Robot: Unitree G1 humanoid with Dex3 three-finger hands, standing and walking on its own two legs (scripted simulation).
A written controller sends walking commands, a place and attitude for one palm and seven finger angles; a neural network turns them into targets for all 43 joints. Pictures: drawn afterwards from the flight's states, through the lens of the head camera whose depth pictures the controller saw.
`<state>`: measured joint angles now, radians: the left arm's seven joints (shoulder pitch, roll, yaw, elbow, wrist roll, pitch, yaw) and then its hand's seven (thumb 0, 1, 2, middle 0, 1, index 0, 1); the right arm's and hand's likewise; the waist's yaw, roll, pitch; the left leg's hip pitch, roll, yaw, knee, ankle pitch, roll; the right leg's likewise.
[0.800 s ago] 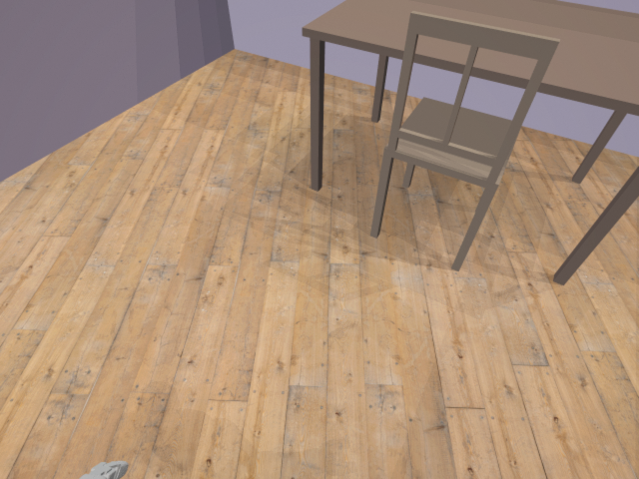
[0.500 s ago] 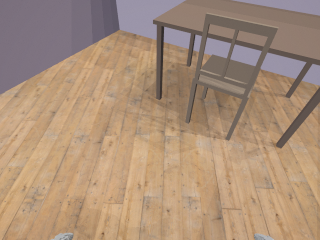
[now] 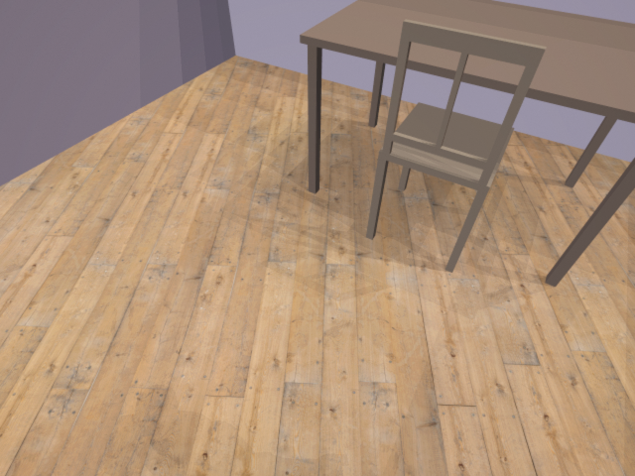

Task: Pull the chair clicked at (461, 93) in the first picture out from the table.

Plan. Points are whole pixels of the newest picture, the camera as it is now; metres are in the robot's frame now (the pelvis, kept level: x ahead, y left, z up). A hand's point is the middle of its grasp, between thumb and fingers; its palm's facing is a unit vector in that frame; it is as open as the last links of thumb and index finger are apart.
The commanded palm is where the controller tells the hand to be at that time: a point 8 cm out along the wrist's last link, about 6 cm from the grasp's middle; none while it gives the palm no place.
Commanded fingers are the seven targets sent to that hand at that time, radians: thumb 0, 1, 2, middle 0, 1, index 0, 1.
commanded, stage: stand and wait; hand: left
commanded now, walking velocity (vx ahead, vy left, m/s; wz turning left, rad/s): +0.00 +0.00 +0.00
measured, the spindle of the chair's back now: (450, 103) +1.14 -0.34 -0.09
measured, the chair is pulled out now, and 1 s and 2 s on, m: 0.00 0.00 0.00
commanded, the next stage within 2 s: look at it before walking up in 0.02 s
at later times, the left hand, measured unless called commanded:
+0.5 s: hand out of the picture +0.07 +0.24 -0.15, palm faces -0.03 -0.94 -0.33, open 7.4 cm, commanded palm none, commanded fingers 0.00 0.90 0.90 -0.20 -0.30 -0.20 -0.30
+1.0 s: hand out of the picture +0.06 +0.20 -0.18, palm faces -0.07 -0.97 -0.24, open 7.4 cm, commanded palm none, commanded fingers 0.00 0.90 0.90 -0.20 -0.30 -0.20 -0.30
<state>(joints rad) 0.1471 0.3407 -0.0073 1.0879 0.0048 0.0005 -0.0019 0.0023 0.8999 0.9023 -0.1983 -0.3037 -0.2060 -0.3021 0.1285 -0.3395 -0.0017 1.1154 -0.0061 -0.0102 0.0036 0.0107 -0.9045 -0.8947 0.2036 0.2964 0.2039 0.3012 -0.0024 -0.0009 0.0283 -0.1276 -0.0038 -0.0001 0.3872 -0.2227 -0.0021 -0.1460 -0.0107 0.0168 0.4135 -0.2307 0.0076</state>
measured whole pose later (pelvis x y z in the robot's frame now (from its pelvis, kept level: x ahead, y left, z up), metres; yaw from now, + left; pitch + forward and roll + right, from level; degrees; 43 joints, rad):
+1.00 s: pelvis +0.03 -0.01 -0.01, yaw -5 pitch +0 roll +1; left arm 0.30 0.26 0.02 1.05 0.02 0.02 -0.03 0.00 0.90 0.90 -0.20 -0.30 -0.20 -0.30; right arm 0.23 -0.25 -0.01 1.06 -0.02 -0.02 0.01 0.01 -0.91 -0.89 0.20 0.30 0.20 0.30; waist 0.02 -0.01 -0.01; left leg -0.16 0.04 0.08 0.54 -0.37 -0.02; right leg -0.24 0.03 0.08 0.62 -0.38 -0.03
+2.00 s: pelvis +0.39 -0.07 -0.03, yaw -33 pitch +0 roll +0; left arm 0.07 0.22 0.06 0.87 0.02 -0.02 -0.02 0.00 0.91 0.90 -0.19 -0.30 -0.20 -0.30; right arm 0.33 -0.24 -0.06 1.02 -0.01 0.00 -0.01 0.01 -0.91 -0.90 0.20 0.30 0.20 0.30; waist -0.06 0.03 0.10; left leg -0.30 0.15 0.20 1.03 -0.56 -0.05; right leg -0.43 -0.03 -0.12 0.69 -0.25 -0.06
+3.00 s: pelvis +0.64 -0.24 -0.01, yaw -31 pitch +0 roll -1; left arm 0.19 0.15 0.04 1.06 0.02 -0.04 0.04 -0.01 0.95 0.90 -0.20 -0.30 -0.20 -0.30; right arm 0.26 -0.16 -0.05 1.08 -0.01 -0.02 -0.03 0.01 -0.91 -0.90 0.20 0.30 0.20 0.30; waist -0.03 0.03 0.02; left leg -0.43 0.08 0.05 1.00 -0.41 0.00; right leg -0.27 0.01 -0.18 0.48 -0.21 -0.07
